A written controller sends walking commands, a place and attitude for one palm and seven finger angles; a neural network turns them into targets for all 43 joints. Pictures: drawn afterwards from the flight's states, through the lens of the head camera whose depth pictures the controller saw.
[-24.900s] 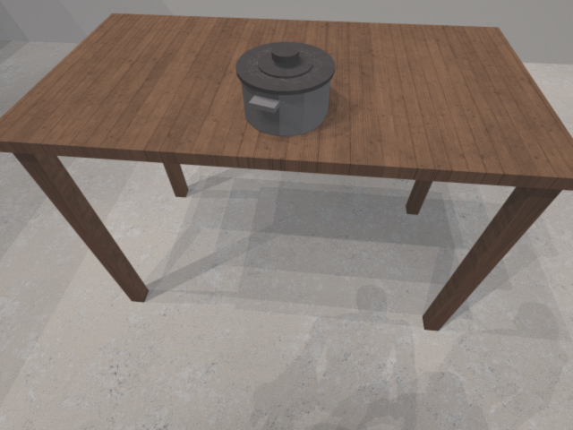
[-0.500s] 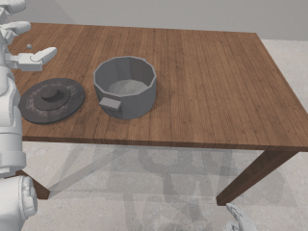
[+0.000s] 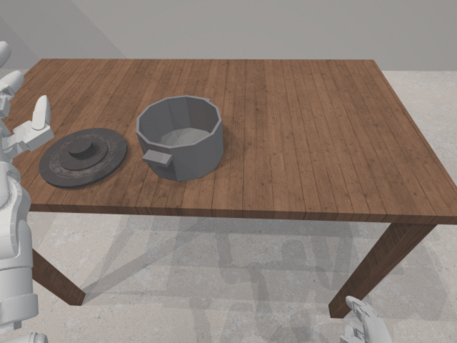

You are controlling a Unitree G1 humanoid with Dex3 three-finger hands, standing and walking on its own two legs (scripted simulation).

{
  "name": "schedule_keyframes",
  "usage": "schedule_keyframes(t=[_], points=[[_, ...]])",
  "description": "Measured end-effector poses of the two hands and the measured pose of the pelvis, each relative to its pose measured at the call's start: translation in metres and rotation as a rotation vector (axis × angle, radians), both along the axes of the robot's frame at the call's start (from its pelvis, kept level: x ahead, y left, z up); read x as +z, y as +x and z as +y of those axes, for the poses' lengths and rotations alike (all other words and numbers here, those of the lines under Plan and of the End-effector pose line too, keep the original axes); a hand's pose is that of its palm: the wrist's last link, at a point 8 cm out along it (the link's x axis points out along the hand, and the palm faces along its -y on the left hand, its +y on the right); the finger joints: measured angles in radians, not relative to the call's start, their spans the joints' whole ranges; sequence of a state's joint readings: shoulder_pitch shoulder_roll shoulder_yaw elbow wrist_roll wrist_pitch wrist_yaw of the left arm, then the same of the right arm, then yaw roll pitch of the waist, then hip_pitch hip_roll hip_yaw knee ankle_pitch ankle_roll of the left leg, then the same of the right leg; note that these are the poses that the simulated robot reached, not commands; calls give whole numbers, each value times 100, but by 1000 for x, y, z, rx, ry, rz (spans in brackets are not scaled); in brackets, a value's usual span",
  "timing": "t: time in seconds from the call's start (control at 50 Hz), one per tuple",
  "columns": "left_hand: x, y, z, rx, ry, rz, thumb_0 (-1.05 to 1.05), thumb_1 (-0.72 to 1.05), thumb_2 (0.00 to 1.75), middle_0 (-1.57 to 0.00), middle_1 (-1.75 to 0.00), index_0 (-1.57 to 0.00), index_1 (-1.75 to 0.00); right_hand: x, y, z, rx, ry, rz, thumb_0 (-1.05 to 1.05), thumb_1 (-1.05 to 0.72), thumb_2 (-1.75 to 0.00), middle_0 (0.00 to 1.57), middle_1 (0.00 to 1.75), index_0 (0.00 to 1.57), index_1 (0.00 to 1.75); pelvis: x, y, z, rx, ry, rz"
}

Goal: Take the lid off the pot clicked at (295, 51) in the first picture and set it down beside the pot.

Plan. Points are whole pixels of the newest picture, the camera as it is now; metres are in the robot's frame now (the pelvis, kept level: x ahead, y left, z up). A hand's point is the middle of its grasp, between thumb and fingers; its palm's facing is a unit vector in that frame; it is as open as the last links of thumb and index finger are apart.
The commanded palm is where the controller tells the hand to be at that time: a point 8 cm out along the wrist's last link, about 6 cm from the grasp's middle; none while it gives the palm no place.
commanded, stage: draw the hand back to the body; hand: left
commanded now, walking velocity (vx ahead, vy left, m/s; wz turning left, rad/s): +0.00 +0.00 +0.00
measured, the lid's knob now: (80, 147) +0.48 +0.39 +0.05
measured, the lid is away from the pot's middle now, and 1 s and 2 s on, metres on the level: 0.24 0.24 0.24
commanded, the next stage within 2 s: step back with the hand held close in 1.00 s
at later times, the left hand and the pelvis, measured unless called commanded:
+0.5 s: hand (19, 177) +0.23 +0.26 +0.25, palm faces +0.51 -0.83 -0.23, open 7.5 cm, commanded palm +0.17 +0.29 +0.24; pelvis -0.02 +0.00 +0.00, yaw +0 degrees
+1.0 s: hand out of the picture +0.16 +0.26 +0.24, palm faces +0.49 -0.81 -0.33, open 7.4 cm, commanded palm +0.11 +0.30 +0.24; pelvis -0.02 +0.02 +0.00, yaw +1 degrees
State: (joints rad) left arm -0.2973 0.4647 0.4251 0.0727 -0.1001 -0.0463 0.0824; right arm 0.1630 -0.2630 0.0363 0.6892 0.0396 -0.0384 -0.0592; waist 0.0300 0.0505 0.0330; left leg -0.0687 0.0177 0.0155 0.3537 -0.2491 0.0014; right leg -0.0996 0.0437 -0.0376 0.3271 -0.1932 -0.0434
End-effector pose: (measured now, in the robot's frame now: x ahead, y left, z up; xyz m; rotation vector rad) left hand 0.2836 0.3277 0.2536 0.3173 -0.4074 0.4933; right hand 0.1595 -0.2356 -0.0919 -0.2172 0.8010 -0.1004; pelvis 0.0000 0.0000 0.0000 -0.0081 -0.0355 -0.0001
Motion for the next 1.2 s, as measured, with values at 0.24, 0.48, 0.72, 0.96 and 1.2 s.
schedule_keyframes(t=[0.24, 0.48, 0.72, 0.96, 1.2], points=[[-3, -47, -17, -6, 15, -27, 1, 79, 88, -22, -36, -22, -36, 6, 9, 8, 38, 28, -71, 1, -90, -90, 20, 30, 20, 30, 0, -11, -7, 2, 2, -33], [-6, -89, -27, -20, 59, -47, 1, 88, 90, -20, -31, -20, -31, 7, 6, 14, 46, 28, -97, 1, -90, -90, 20, 30, 20, 30, 1, -15, -5, 1, 1, -53], [-11, -131, -33, -43, 123, -29, 1, 89, 90, -20, -31, -20, -30, 13, 7, 25, 65, 23, -126, 1, -90, -90, 20, 30, 20, 30, 1, -16, 4, 3, -3, -65], [-12, -163, -34, -46, 171, -13, 1, 89, 90, -21, -31, -21, -30, 18, 11, 45, 100, 28, -159, 1, -90, -90, 20, 30, 20, 30, 0, -18, 14, 9, -7, -74], [-3, -162, -22, -25, 241, -54, 1, 89, 90, -21, -31, -21, -30, 21, 8, 53, 105, 25, -141, 1, -90, -90, 21, 30, 20, 30, -1, -21, 21, 13, -17, -32]])
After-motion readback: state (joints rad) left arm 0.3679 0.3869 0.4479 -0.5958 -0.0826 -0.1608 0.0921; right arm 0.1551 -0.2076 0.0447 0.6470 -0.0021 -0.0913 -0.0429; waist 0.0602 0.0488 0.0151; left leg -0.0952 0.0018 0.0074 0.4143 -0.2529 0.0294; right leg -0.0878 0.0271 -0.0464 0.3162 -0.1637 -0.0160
